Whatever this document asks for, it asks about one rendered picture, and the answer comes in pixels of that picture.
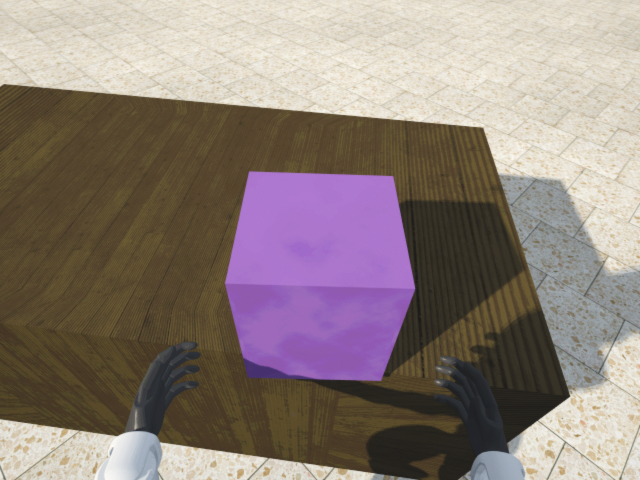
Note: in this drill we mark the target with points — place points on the robot right hand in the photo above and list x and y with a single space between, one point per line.
477 409

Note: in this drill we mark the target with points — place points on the pedestal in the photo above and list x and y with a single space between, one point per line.
118 216

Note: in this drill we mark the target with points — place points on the carton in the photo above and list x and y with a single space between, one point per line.
319 280

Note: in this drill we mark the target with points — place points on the robot left hand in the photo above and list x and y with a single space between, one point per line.
156 391

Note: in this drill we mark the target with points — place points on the robot right forearm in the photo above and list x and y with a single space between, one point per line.
495 465

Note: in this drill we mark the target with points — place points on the robot left forearm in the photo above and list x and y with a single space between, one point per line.
134 455

